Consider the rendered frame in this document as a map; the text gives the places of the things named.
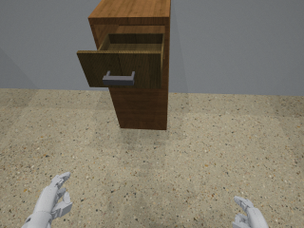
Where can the cabinet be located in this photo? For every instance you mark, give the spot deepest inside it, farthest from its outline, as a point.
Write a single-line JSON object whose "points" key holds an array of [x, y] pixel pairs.
{"points": [[136, 108]]}

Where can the left robot forearm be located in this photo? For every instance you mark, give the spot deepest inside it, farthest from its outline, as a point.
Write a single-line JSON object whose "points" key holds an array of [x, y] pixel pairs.
{"points": [[39, 219]]}

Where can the right robot hand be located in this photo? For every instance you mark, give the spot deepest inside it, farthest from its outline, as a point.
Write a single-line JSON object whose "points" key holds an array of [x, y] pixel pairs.
{"points": [[254, 218]]}

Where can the left robot hand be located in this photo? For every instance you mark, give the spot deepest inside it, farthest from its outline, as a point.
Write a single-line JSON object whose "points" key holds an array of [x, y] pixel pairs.
{"points": [[50, 195]]}

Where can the handle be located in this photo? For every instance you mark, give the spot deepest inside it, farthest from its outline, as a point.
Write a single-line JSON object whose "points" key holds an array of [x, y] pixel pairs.
{"points": [[118, 80]]}

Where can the drawer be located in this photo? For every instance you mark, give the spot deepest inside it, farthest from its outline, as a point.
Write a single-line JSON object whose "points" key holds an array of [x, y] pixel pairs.
{"points": [[123, 53]]}

